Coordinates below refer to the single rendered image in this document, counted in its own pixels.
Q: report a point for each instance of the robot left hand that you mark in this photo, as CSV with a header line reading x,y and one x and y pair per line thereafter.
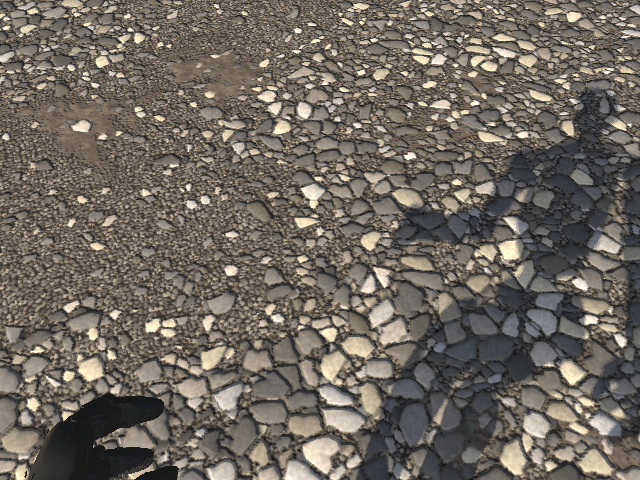
x,y
68,454

